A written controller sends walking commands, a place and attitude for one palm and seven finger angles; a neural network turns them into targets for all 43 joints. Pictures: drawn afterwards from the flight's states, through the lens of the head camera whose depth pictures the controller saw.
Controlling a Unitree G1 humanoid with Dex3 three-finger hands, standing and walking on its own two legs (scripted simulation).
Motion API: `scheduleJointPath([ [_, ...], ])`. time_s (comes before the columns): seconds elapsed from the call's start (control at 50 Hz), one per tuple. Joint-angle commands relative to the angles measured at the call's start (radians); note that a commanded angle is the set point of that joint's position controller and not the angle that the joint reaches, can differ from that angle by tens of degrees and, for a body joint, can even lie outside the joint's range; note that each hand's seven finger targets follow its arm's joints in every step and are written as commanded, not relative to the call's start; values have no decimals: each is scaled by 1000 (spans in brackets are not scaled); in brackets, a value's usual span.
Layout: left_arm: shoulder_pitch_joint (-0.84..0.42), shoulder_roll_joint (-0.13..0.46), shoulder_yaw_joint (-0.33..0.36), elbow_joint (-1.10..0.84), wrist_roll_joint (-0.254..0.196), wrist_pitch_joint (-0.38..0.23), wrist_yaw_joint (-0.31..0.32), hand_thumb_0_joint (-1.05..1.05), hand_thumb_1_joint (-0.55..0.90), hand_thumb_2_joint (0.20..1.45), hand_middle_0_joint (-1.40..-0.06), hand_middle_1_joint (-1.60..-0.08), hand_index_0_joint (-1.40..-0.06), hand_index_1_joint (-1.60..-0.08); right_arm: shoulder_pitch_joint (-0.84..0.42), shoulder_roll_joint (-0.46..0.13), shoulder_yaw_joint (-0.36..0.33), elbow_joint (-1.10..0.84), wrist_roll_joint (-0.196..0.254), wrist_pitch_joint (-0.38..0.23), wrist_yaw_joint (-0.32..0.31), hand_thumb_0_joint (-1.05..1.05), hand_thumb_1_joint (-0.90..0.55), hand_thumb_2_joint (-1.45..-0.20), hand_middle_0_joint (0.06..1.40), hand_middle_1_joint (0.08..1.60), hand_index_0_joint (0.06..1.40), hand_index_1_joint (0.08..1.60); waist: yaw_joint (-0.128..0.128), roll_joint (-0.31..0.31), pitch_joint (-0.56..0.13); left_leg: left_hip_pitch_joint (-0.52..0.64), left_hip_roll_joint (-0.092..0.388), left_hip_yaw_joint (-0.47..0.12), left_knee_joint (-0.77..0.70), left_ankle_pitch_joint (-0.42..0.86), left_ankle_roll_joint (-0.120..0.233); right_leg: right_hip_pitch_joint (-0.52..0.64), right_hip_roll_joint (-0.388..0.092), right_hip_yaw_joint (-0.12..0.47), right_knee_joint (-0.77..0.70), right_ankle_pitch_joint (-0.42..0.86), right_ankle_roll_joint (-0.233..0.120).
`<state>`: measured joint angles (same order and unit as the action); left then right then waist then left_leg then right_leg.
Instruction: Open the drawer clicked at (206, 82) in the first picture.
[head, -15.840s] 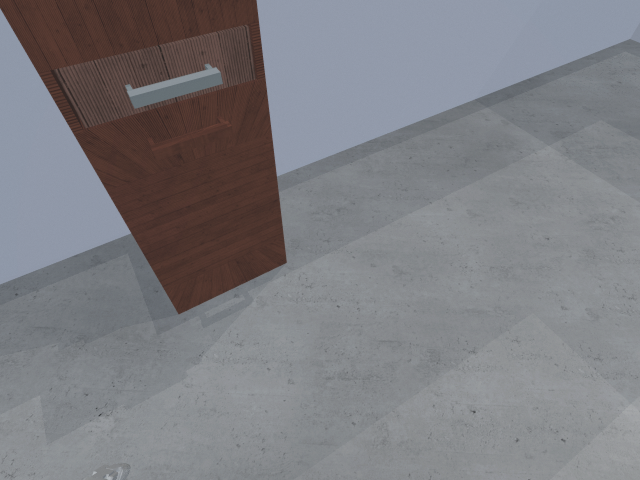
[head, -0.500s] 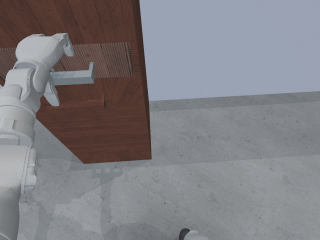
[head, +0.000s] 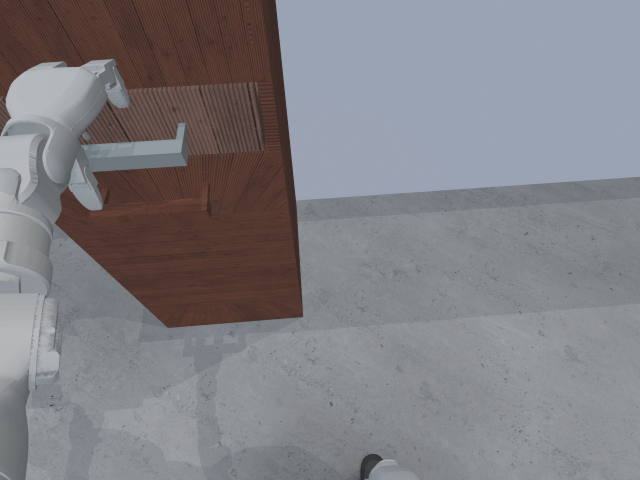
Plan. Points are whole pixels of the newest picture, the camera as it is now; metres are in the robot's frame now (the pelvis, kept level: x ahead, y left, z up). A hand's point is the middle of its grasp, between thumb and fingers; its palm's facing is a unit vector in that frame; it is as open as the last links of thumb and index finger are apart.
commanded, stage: move the hooked fingers above the handle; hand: left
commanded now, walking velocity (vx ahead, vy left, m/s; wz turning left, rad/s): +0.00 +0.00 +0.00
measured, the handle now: (118, 145) +0.55 +0.25 +0.07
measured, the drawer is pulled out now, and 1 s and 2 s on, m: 0.00 0.00 0.00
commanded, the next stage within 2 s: lower the fingers behind the handle in 0.56 s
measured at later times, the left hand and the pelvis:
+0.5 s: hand (81, 140) +0.51 +0.27 +0.12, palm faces -0.04 -0.02 -1.00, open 13.6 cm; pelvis +0.02 +0.01 +0.00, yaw +2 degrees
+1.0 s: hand (87, 154) +0.50 +0.27 +0.10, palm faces -0.07 -0.03 -1.00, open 13.8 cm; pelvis +0.02 +0.00 +0.00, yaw +1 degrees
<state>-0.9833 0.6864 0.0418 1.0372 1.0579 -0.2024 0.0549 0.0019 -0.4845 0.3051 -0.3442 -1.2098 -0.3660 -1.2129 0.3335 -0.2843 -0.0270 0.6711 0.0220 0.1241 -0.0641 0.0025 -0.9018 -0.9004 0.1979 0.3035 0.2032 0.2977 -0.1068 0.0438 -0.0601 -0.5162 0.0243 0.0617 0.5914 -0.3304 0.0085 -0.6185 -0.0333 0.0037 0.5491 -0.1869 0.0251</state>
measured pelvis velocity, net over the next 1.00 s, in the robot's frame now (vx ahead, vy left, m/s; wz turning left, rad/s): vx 0.02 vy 0.00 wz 0.01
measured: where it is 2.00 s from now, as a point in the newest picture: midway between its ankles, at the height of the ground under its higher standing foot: outside the picture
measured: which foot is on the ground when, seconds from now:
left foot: down 0.00-1.00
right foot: down 0.00-1.00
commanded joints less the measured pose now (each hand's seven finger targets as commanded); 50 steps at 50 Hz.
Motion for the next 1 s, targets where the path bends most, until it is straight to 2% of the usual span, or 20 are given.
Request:
scheduleJointPath([
  [0.0,-473,354,76,-183,-17,39,38,0,-500,300,-300,-1200,-300,-1200,100,-159,-58,-67,-1,-16,-18,0,-900,-900,200,300,200,300,17,-5,-440,101,-36,-14,-66,314,25,347,41,-23,-13,209,-42],
  [0.12,-461,284,29,-197,-31,20,4,0,-500,300,-300,-1200,-300,-1200,112,-158,-63,-59,-3,-15,-15,0,-900,-900,200,300,200,300,5,8,-409,139,-34,-20,-60,348,23,310,45,-27,-21,218,-47],
  [0.14,-454,278,36,-217,-39,7,-1,0,-500,300,-300,-1200,-300,-1200,115,-159,-67,-61,-5,-14,-15,0,-900,-900,200,300,200,300,5,-11,-434,156,-34,-19,-53,381,26,327,46,-25,-21,246,-48],
  [0.18,-437,299,60,-257,-38,-8,-6,0,-500,300,-300,-1200,-300,-1200,115,-152,-70,-63,-9,-9,-12,0,-900,-900,200,300,200,300,25,37,-476,182,-37,-24,-45,441,22,339,48,-26,-6,275,-51],
  [0.2,-434,248,23,-267,-43,-10,-9,0,-500,300,-300,-1200,-300,-1200,111,-147,-70,-65,-10,-7,-7,0,-900,-900,200,300,200,300,21,49,-460,194,-36,-25,-42,466,19,323,49,-30,-7,280,-52],
  [0.24,-446,219,10,-271,-52,-12,-8,0,-500,300,-300,-1200,-300,-1200,113,-148,-73,-57,-8,-3,-2,0,-900,-900,200,300,200,300,7,30,-434,206,-29,-34,-35,488,15,289,54,-36,-10,264,-53],
  [0.26,-477,206,-5,-294,-56,-12,-4,0,-500,300,-300,-1200,-300,-1200,114,-149,-75,-51,-11,-2,2,0,-900,-900,200,300,200,300,3,57,-442,223,-30,-37,-33,494,13,277,54,-33,-9,264,-52],
  [0.28,-449,228,26,-280,-57,-8,2,0,-500,300,-300,-1200,-300,-1200,116,-147,-77,-51,-13,-1,5,0,-900,-900,200,300,200,300,17,49,-441,221,-30,-38,-33,500,13,286,55,-37,-7,263,-54],
  [0.34,-494,248,38,-284,-49,2,23,0,-500,300,-300,-1200,-300,-1200,112,-150,-73,-45,-15,1,8,0,-900,-900,200,300,200,300,9,40,-444,201,-32,-40,-27,518,12,295,55,-39,0,283,-56],
  [0.38,-493,212,11,-286,-42,18,32,0,-500,300,-300,-1200,-300,-1200,115,-143,-75,-43,-17,2,15,0,-900,-900,200,300,200,300,9,59,-465,225,-31,-47,-22,554,7,289,56,-42,8,291,-55],
  [0.42,-501,220,18,-279,-44,30,36,0,-500,300,-300,-1200,-300,-1200,113,-146,-75,-39,-19,3,19,0,-900,-900,200,300,200,300,7,62,-456,223,-30,-42,-21,549,7,290,56,-42,6,299,-55],
  [0.44,-483,230,34,-268,-45,33,34,0,-500,300,-300,-1200,-300,-1200,113,-147,-75,-43,-18,5,19,0,-900,-900,200,300,200,300,11,17,-464,210,-34,-41,-19,552,12,313,58,-41,5,312,-55],
  [0.5,-481,221,20,-249,-41,44,32,0,-500,300,-300,-1200,-300,-1200,106,-144,-71,-43,-16,6,19,0,-900,-900,200,300,200,300,9,30,-434,189,-36,-37,-29,507,14,313,54,-42,2,303,-54],
  [0.58,-483,221,21,-280,-39,38,28,0,-500,300,-300,-1200,-300,-1200,98,-139,-70,-54,-18,9,18,0,-900,-900,200,300,200,300,14,35,-474,205,-38,-36,-25,527,17,336,54,-38,8,321,-52],
  [0.64,-462,253,50,-272,-45,28,19,0,-500,300,-300,-1200,-300,-1200,90,-143,-66,-65,-15,10,14,0,-900,-900,200,300,200,300,21,3,-459,179,-40,-32,-32,496,19,359,53,-37,3,312,-53],
  [0.72,-386,247,52,-244,-36,21,16,0,-500,300,-300,-1200,-300,-1200,86,-141,-67,-70,-15,9,14,0,-900,-900,200,300,200,300,37,7,-427,154,-38,-28,-38,462,19,348,52,-36,5,293,-53],
  [0.82,-386,226,29,-220,-26,16,31,0,-500,300,-300,-1200,-300,-1200,89,-145,-68,-67,-14,5,10,0,-900,-900,200,300,200,300,18,-12,-391,118,-39,-23,-39,387,22,318,52,-33,4,254,-51],
  [0.9,-429,257,57,-258,-22,-5,50,0,-500,300,-300,-1200,-300,-1200,112,-146,-77,-59,-20,-4,6,0,-900,-900,200,300,200,300,17,12,-465,138,-42,-24,-19,424,23,330,51,-26,18,283,-52],
  [0.94,-408,311,108,-264,-21,-17,60,0,-500,300,-300,-1200,-300,-1200,114,-150,-80,-60,-23,-4,5,0,-900,-900,200,300,200,300,29,16,-489,130,-44,-21,-8,452,24,350,53,-23,29,307,-54],
  [0.98,-425,236,43,-255,-16,-10,71,0,-500,300,-300,-1200,-300,-1200,117,-142,-79,-53,-24,-6,8,0,-900,-900,200,300,200,300,10,42,-467,134,-41,-28,-3,456,19,305,54,-28,32,292,-52],
])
